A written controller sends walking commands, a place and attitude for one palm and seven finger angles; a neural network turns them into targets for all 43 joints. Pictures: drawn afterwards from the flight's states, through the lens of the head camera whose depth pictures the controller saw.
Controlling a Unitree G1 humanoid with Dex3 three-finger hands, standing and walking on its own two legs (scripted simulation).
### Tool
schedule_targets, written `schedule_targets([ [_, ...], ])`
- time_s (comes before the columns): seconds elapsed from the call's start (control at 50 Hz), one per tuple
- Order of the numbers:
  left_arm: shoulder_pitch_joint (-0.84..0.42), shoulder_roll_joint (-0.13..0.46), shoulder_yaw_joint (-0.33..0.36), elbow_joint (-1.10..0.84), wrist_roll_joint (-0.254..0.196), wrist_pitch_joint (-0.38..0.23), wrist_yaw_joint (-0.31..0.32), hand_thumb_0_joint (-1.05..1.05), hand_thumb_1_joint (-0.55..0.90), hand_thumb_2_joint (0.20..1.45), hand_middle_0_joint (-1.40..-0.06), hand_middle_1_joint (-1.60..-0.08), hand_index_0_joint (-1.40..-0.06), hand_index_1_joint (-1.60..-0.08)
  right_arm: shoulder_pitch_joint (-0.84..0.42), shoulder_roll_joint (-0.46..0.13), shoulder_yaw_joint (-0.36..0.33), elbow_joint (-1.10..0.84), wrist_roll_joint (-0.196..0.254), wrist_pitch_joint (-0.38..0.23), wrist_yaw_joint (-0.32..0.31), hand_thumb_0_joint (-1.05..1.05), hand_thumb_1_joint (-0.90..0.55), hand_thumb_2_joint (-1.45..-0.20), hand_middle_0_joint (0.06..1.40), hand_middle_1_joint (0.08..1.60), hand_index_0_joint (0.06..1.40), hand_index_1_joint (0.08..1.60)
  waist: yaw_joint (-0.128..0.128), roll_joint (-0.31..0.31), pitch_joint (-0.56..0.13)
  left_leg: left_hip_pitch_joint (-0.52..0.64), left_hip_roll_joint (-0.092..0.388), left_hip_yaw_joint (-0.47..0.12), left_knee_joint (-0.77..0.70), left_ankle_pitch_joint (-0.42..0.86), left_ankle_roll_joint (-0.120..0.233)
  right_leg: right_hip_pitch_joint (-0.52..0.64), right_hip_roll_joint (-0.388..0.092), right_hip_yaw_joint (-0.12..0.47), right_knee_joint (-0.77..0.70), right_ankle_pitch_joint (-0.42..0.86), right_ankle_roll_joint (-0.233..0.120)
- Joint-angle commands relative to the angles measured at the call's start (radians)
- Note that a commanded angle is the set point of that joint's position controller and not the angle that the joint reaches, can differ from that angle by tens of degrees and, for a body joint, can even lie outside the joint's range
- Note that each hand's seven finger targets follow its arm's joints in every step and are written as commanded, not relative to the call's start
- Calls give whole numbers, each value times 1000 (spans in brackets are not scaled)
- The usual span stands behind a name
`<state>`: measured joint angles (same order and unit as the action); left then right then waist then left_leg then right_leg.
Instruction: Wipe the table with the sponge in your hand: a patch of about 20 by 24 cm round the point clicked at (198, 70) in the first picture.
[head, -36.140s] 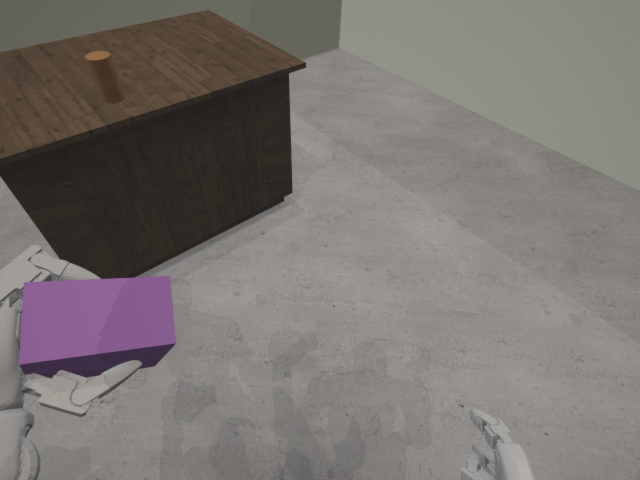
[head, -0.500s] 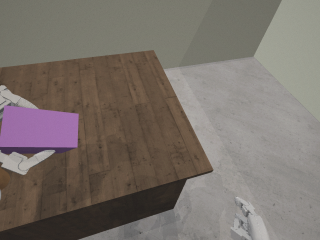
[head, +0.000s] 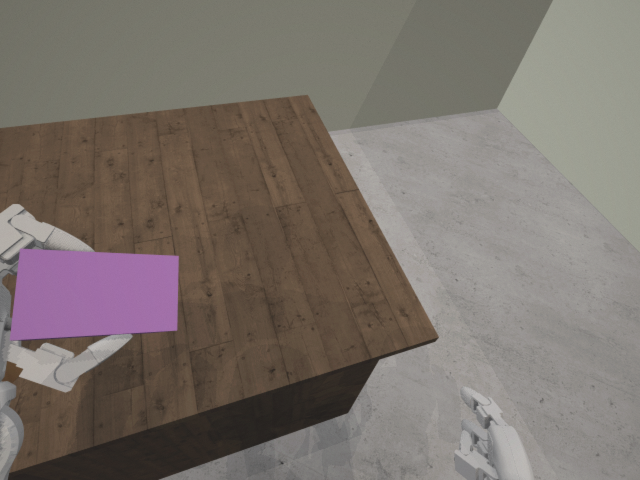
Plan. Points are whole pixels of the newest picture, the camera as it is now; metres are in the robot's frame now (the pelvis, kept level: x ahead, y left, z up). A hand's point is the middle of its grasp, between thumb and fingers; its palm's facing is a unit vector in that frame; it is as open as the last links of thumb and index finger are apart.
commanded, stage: look again from close up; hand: left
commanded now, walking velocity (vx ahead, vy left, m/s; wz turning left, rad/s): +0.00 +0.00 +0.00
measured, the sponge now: (119, 299) +0.23 +0.22 +0.15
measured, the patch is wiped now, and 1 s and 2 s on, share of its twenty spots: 0.00 0.00 0.00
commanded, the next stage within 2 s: shuffle to correct the standing spot in 0.36 s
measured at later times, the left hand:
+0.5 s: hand (80, 313) +0.21 +0.24 +0.15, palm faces +0.37 -0.85 -0.38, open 10.2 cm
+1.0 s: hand (155, 322) +0.21 +0.18 +0.16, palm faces +0.33 -0.86 -0.40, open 10.2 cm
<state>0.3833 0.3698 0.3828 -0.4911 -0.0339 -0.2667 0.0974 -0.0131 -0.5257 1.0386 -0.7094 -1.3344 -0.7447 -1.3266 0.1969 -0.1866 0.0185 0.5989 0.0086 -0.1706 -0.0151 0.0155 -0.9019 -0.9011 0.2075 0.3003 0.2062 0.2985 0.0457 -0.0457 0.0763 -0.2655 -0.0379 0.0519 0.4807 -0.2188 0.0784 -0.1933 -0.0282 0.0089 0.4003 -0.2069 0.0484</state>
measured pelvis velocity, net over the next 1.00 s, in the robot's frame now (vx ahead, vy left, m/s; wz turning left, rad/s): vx -0.01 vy -0.06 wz -0.02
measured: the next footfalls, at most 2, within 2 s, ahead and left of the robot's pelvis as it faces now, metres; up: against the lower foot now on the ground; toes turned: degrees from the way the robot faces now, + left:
none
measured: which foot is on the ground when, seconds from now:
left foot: down 0.00-1.00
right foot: down 0.00-1.00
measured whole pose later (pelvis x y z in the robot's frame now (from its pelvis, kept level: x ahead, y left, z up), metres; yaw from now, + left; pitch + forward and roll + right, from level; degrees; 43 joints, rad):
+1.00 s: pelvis -0.01 -0.06 +0.00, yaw -1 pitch +0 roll -2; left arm 0.44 0.38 0.37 -0.47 -0.07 -0.19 0.07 -0.01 -0.53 1.04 -0.71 -1.33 -0.74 -1.33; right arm 0.21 -0.19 -0.01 0.56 0.02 -0.11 -0.02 0.01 -0.90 -0.90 0.21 0.30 0.21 0.30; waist 0.02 0.00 0.05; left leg -0.29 0.06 0.03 0.50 -0.21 -0.01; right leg -0.23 0.07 -0.01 0.42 -0.20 -0.04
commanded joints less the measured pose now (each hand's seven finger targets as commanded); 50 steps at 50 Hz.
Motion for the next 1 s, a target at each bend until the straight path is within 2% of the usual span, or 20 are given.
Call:
schedule_targets([
  [0.0,-50,157,79,-159,-2,-42,6,0,100,1300,-1200,-1600,-1200,-1600,-58,-149,-64,-157,-1,-42,-14,0,-900,-900,200,300,200,300,-25,120,-188,75,141,-124,-135,149,-88,51,-15,10,-17,131,-63],
  [0.04,-76,196,118,-179,-1,-43,12,0,100,1300,-1200,-1600,-1200,-1600,-80,-142,-58,-161,3,-34,-22,0,-900,-900,200,300,200,300,-25,136,-174,70,140,-127,-153,116,-94,43,-10,8,-16,111,-63],
  [0.06,-68,166,93,-154,-7,-44,6,0,100,1300,-1200,-1600,-1200,-1600,-73,-139,-52,-166,-3,-26,-23,0,-900,-900,200,300,200,300,-24,127,-161,45,142,-132,-165,80,-86,48,-8,-1,-24,98,-61],
  [0.14,-80,200,120,-214,-9,-46,8,0,100,1300,-1200,-1600,-1200,-1600,-85,-133,-52,-183,1,-28,-28,0,-900,-900,200,300,200,300,-24,145,-185,60,138,-123,-160,62,-82,70,-9,5,-25,111,-63],
  [0.16,-68,168,92,-200,-13,-47,4,0,100,1300,-1200,-1600,-1200,-1600,-75,-136,-50,-182,-4,-25,-28,0,-900,-900,200,300,200,300,-25,130,-185,48,134,-125,-160,56,-76,78,-8,1,-33,116,-62],
  [0.24,-43,166,90,-197,-10,-38,7,0,100,1300,-1200,-1600,-1200,-1600,-76,-140,-56,-181,2,-31,-26,0,-900,-900,200,300,200,300,-28,142,-202,84,129,-114,-146,83,-81,68,-12,16,-41,134,-64],
  [0.26,-36,141,66,-180,-10,-37,3,0,100,1300,-1200,-1600,-1200,-1600,-66,-142,-54,-177,-4,-27,-25,0,-900,-900,200,300,200,300,-27,126,-203,76,128,-112,-144,79,-76,71,-11,11,-48,137,-63],
  [0.34,-33,168,92,-166,-7,-28,9,0,100,1300,-1200,-1600,-1200,-1600,-74,-144,-60,-174,3,-23,-29,0,-900,-900,200,300,200,300,-28,116,-197,87,125,-112,-142,95,-81,61,-15,18,-55,141,-63],
  [0.36,-30,145,71,-145,-10,-28,5,0,100,1300,-1200,-1600,-1200,-1600,-66,-145,-56,-171,-2,-18,-29,0,-900,-900,200,300,200,300,-27,93,-188,68,124,-116,-145,88,-76,65,-13,11,-61,139,-61],
  [0.44,-50,182,97,-179,-9,-25,9,0,100,1300,-1200,-1600,-1200,-1600,-81,-145,-60,-175,5,-16,-35,0,-900,-900,200,300,200,300,-29,108,-189,77,120,-112,-138,91,-71,67,-18,22,-64,147,-64],
  [0.46,-51,153,68,-169,-13,-28,4,0,100,1300,-1200,-1600,-1200,-1600,-73,-142,-55,-175,2,-15,-33,0,-900,-900,200,300,200,300,-30,107,-180,70,122,-119,-150,81,-73,60,-12,12,-66,130,-63],
  [0.54,-73,191,102,-194,-15,-29,6,0,100,1300,-1200,-1600,-1200,-1600,-79,-139,-62,-179,6,-17,-34,0,-900,-900,200,300,200,300,-30,140,-170,75,159,-141,-189,40,-84,41,6,-1,-36,69,-54],
  [0.56,-75,161,76,-184,-17,-30,2,0,100,1300,-1200,-1600,-1200,-1600,-71,-139,-61,-179,3,-14,-31,0,-900,-900,200,300,200,300,-31,140,-160,59,168,-147,-202,18,-81,41,13,-8,-31,57,-53],
  [0.7,-58,164,84,-179,-19,-21,-4,0,100,1300,-1200,-1600,-1200,-1600,-58,-138,-74,-192,6,-9,-15,0,-900,-900,200,300,200,300,-30,165,-168,42,204,-148,-187,-13,-63,33,11,-8,-11,41,-53],
  [0.76,-43,160,82,-174,-25,-10,-7,0,100,1300,-1200,-1600,-1200,-1600,-61,-137,-75,-194,6,-4,-12,0,-900,-900,200,300,200,300,-32,128,-169,39,201,-133,-161,-31,-56,22,9,-1,-28,41,-55],
  [0.8,-47,160,80,-179,-28,-4,-11,0,100,1300,-1200,-1600,-1200,-1600,-60,-138,-79,-200,8,-2,-11,0,-900,-900,200,300,200,300,-34,124,-164,50,189,-120,-138,-50,-55,-7,4,23,-44,37,-62],
  [0.84,-40,191,108,-192,-31,3,-8,0,100,1300,-1200,-1600,-1200,-1600,-67,-137,-81,-197,9,1,-15,0,-900,-900,200,300,200,300,-35,110,-162,61,177,-108,-112,-44,-55,-27,2,38,-64,45,-65],
  [0.86,-36,170,91,-184,-36,6,-12,0,100,1300,-1200,-1600,-1200,-1600,-61,-137,-80,-196,5,4,-16,0,-900,-900,200,300,200,300,-37,97,-171,63,171,-100,-93,-42,-54,-28,-3,47,-69,51,-67],
  [0.92,-32,182,101,-186,-45,19,-15,0,100,1300,-1200,-1600,-1200,-1600,-57,-135,-85,-200,6,10,-21,0,-900,-900,200,300,200,300,-36,61,-183,78,152,-81,-39,-28,-56,-51,-22,86,-80,57,-81],
  [0.98,-35,191,105,-211,-54,28,-13,0,100,1300,-1200,-1600,-1200,-1600,-62,-134,-87,-201,7,13,-27,0,-900,-900,200,300,200,300,-39,56,-195,96,142,-67,1,-11,-56,-76,-37,104,-81,60,-92],
])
